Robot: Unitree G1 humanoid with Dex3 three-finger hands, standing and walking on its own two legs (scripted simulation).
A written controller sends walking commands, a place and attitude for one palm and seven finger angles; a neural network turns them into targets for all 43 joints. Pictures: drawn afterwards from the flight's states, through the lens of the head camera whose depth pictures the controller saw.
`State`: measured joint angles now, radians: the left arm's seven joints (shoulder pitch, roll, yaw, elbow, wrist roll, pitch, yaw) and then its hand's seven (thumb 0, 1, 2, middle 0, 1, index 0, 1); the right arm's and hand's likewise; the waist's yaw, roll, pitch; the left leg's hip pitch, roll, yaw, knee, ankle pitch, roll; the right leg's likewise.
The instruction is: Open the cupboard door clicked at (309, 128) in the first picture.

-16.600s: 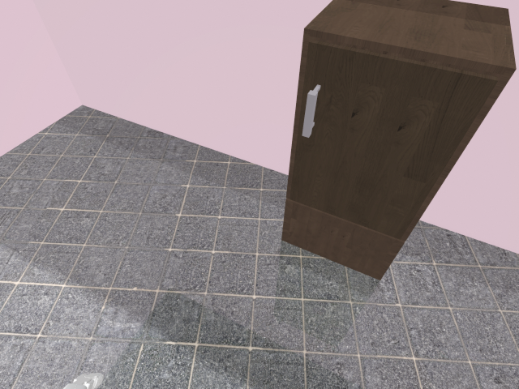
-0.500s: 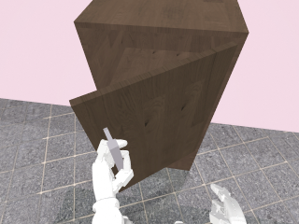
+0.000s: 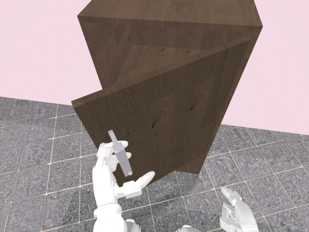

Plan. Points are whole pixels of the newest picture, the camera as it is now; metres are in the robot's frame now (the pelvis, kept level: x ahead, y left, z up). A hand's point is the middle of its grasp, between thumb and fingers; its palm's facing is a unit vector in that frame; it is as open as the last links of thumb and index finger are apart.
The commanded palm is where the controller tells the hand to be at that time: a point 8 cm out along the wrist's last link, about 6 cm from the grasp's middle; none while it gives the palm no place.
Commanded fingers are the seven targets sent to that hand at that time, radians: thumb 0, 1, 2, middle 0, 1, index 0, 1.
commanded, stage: open thumb and fingers to let go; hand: left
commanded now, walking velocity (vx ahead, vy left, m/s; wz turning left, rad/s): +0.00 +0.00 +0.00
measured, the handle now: (120, 154) +0.30 +0.10 +0.06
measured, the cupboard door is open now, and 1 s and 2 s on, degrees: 39 40 40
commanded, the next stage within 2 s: slide the hand sideways off the handle in 0.40 s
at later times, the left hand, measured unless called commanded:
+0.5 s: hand (131, 174) +0.25 +0.07 +0.05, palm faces +0.19 -0.98 +0.00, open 15.0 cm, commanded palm +0.21 +0.10 +0.05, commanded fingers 0.00 -0.50 0.30 -0.15 -0.30 -0.15 -0.30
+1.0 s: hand (122, 194) +0.21 +0.08 +0.05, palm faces -0.21 -0.98 +0.03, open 16.2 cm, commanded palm +0.19 +0.14 +0.05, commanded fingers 0.00 -0.50 0.30 -0.15 -0.30 -0.15 -0.30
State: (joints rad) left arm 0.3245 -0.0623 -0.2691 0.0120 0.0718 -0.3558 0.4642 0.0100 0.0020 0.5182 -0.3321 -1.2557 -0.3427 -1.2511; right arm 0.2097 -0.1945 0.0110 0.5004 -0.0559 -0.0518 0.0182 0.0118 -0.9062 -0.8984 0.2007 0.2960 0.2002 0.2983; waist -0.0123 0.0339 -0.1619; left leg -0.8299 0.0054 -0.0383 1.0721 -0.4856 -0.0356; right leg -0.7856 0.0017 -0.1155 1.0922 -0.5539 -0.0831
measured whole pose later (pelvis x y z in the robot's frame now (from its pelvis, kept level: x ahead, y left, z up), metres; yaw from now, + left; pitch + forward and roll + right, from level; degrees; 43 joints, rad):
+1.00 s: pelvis -0.01 +0.04 -0.01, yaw -2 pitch +14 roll -1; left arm 0.44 0.08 -0.31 -0.19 0.01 -0.33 0.06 -0.01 -0.50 0.30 -0.16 -0.32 -0.18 -0.32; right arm 0.27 -0.20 0.02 0.35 -0.01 -0.01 0.03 0.01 -0.91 -0.90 0.20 0.30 0.20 0.30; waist -0.03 0.03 -0.14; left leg -0.90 0.00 0.01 1.18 -0.53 0.03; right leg -0.85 -0.01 -0.07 1.17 -0.56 -0.03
